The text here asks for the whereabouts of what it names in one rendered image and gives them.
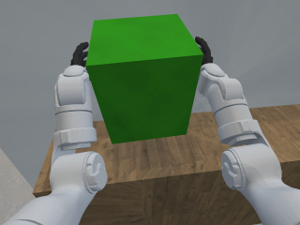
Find carton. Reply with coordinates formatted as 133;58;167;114
85;14;203;144

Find right robot upper arm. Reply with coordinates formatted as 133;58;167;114
221;143;300;225

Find robot left forearm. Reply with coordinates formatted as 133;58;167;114
50;65;97;188

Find robot right hand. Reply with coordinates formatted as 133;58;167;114
195;37;213;66

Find left robot upper arm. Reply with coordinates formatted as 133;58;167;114
2;151;108;225

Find robot right forearm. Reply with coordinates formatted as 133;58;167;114
197;63;282;178

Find robot left hand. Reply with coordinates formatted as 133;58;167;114
70;41;91;81

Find pedestal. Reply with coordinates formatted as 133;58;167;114
32;104;300;225

